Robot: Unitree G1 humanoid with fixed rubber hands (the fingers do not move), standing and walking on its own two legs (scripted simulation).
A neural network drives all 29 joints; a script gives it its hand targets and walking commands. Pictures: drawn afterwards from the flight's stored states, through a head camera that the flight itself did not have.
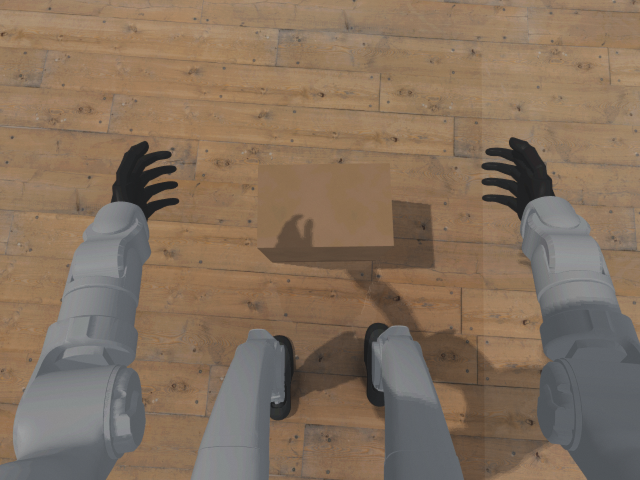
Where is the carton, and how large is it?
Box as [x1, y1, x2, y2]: [257, 163, 393, 261]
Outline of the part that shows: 389,163 258,165 257,247 271,261 375,260 393,245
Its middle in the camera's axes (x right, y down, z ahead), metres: +0.01 -0.05 +0.94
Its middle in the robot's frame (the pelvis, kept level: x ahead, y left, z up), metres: +0.50 +0.01 -0.54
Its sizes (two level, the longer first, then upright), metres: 0.281 0.179 0.265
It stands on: the floor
